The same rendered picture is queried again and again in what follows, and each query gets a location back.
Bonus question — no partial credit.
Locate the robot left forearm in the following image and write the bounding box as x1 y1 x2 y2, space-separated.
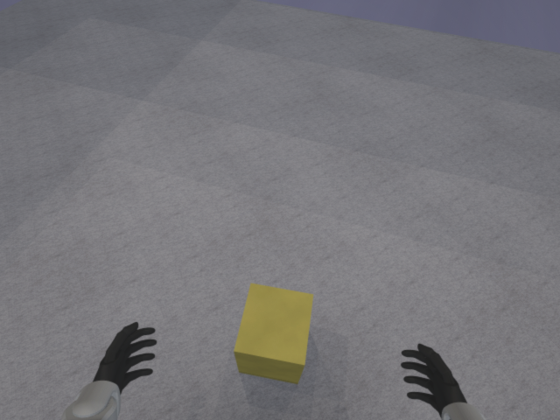
61 381 121 420

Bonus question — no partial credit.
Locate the robot right hand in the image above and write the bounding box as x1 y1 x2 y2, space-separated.
401 344 467 417

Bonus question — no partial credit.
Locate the carton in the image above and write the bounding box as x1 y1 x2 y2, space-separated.
234 283 313 384

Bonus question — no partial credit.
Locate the robot right forearm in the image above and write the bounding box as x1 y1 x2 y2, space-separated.
441 402 486 420

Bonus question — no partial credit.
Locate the robot left hand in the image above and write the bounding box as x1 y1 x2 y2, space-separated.
93 322 157 394

